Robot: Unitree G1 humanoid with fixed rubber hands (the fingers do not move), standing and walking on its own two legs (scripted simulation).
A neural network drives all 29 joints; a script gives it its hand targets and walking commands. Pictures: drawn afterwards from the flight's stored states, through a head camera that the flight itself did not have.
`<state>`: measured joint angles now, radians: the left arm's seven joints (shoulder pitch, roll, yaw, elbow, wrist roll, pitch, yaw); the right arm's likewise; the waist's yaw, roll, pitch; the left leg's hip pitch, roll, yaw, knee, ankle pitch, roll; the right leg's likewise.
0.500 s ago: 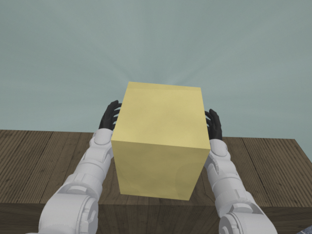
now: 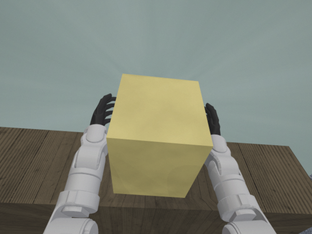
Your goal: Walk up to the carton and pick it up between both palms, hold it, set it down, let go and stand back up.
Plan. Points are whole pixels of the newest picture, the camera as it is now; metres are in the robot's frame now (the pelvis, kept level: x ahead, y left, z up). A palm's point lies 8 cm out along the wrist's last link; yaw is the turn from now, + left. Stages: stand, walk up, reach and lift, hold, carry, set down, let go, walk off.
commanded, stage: reach and lift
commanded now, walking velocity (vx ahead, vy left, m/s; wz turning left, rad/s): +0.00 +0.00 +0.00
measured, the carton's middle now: (155, 138) +0.36 -0.01 +0.09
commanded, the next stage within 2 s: hold in 1.22 s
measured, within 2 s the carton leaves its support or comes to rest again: neither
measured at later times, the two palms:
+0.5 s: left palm (97, 119) +0.35 +0.14 +0.16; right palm (216, 132) +0.34 -0.15 +0.14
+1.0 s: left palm (95, 115) +0.35 +0.14 +0.17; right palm (215, 127) +0.34 -0.15 +0.15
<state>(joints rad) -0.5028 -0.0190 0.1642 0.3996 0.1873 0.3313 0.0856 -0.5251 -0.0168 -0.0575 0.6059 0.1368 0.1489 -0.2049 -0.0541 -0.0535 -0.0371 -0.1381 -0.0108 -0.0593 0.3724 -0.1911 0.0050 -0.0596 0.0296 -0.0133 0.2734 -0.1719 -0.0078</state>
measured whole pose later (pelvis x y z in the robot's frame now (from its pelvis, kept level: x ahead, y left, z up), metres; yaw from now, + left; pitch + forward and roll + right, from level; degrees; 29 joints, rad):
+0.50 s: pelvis -0.02 +0.00 +0.00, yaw -1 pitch -5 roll -1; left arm -0.54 -0.06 0.20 0.23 0.26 0.53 0.06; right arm -0.57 -0.01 -0.09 0.54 0.12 0.26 -0.17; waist -0.05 -0.05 0.00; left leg -0.10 -0.01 -0.05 0.35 -0.16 0.01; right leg -0.04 0.03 -0.01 0.28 -0.15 -0.01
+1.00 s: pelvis -0.01 +0.00 +0.00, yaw +0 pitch -6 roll -1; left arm -0.55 -0.05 0.22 0.21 0.28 0.56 0.03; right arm -0.59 -0.02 -0.07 0.55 0.15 0.27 -0.19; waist -0.07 -0.06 0.01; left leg -0.07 -0.01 -0.06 0.36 -0.18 0.01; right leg 0.00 0.02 -0.02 0.27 -0.16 -0.01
